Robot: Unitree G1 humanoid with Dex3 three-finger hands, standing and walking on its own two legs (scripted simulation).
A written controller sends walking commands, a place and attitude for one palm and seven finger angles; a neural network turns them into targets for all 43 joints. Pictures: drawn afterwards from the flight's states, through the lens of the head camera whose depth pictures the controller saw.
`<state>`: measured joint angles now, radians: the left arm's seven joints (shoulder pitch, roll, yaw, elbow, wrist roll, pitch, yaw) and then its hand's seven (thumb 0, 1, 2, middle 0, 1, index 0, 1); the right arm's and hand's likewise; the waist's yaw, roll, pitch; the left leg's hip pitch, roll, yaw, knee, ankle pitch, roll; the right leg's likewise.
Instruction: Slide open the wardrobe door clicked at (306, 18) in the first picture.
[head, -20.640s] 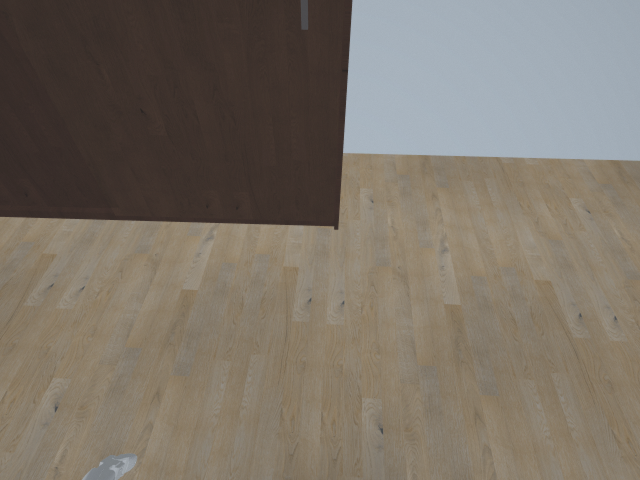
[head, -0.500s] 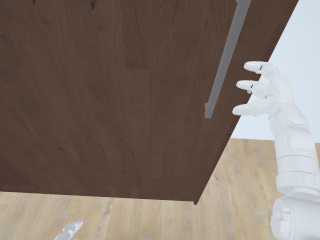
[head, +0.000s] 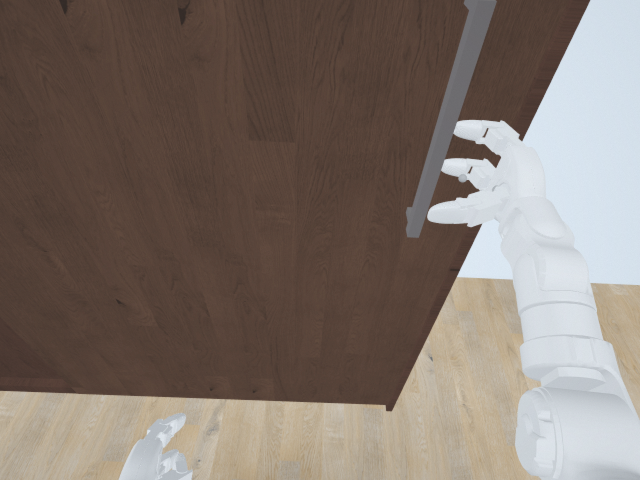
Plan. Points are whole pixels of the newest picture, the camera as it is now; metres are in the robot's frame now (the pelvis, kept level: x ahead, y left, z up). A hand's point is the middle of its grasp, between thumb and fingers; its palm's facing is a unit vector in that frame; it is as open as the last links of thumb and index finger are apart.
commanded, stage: feel for the door with the fingertips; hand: right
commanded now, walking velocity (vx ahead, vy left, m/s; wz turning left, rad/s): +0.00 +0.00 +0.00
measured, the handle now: (437, 136) +0.48 -0.10 +0.22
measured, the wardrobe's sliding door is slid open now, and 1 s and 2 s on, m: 0.00 0.00 0.00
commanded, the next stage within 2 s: slide the fingers in behind the handle in 0.12 s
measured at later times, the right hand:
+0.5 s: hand (461, 174) +0.43 -0.12 +0.20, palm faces -0.05 +1.00 +0.02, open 13.8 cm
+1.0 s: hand (444, 175) +0.43 -0.10 +0.20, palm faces -0.05 +1.00 +0.02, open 14.0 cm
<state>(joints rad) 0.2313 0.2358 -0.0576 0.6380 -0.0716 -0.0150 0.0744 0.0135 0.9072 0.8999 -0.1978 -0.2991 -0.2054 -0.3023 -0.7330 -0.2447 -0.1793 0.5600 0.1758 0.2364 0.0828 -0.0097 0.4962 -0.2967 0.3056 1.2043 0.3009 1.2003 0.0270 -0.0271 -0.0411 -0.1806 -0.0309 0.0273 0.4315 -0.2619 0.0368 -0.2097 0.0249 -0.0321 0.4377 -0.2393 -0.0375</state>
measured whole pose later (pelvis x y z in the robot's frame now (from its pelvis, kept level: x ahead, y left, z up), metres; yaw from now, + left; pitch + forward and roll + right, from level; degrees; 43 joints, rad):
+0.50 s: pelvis -0.01 +0.00 +0.00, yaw +0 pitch +1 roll +0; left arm 0.31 0.26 -0.04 0.68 -0.07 -0.05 0.07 0.01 0.91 0.90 -0.20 -0.30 -0.20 -0.30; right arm -0.80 -0.27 -0.19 0.70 0.18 0.14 0.11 -0.01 0.50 -0.30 0.33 1.23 0.33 1.23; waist 0.04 -0.03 -0.04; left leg -0.21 -0.03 0.03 0.43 -0.25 0.04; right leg -0.24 0.02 -0.03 0.44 -0.23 -0.04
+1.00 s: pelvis +0.00 +0.00 +0.00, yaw +0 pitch +1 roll +0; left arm 0.24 0.24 -0.05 0.65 -0.06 -0.02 0.06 0.01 0.91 0.90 -0.20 -0.30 -0.20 -0.30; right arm -0.76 -0.20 -0.15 0.58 0.17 0.22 0.05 -0.01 0.50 -0.30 0.30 1.20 0.30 1.20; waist 0.03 -0.03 -0.04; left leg -0.18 -0.03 0.02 0.42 -0.25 0.04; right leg -0.21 0.02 -0.04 0.43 -0.23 -0.04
